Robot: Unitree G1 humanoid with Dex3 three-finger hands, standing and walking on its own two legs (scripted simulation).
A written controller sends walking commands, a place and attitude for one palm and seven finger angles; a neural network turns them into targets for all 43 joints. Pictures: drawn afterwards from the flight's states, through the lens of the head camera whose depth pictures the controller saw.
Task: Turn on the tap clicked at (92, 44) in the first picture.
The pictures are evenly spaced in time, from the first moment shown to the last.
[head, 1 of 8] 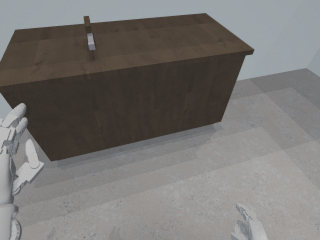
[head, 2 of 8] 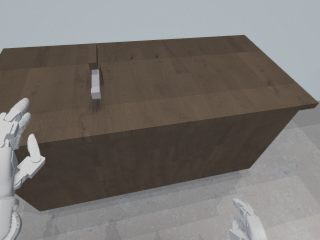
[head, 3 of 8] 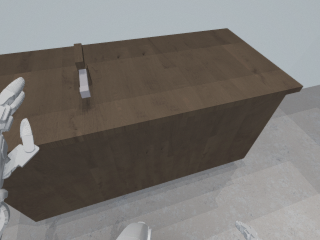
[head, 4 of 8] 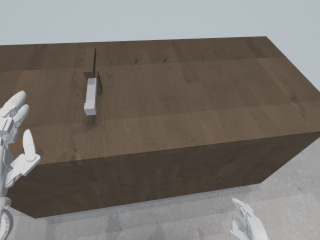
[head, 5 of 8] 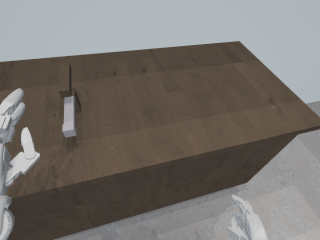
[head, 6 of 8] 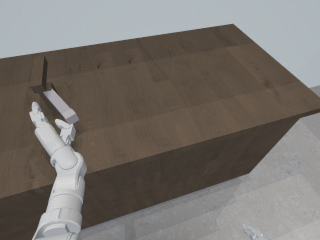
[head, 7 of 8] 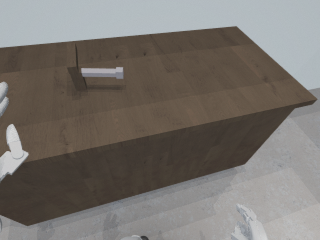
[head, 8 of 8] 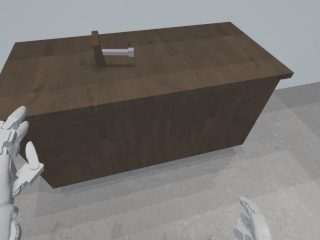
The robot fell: no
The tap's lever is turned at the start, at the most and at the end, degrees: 0 76 76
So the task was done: yes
